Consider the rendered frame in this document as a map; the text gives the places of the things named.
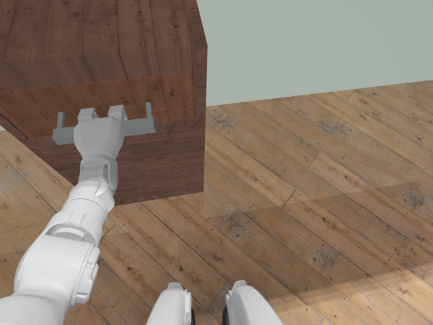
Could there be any left robot thigh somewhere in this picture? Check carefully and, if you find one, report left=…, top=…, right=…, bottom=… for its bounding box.
left=146, top=288, right=191, bottom=325

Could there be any drawer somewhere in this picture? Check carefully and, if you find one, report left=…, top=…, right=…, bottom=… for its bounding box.
left=0, top=72, right=196, bottom=138

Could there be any right robot shin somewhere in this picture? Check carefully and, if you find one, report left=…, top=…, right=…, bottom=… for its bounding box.
left=231, top=280, right=247, bottom=292

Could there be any cabinet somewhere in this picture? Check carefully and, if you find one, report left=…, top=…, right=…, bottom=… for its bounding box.
left=0, top=0, right=208, bottom=206

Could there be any robot left hand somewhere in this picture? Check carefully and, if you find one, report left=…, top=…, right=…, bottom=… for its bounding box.
left=74, top=105, right=128, bottom=160

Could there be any robot left forearm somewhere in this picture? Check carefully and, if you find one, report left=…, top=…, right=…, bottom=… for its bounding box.
left=14, top=154, right=118, bottom=292

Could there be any handle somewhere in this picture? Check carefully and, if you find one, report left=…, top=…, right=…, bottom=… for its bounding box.
left=52, top=102, right=156, bottom=145

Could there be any left robot upper arm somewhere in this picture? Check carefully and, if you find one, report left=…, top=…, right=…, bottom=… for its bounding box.
left=0, top=235, right=100, bottom=325

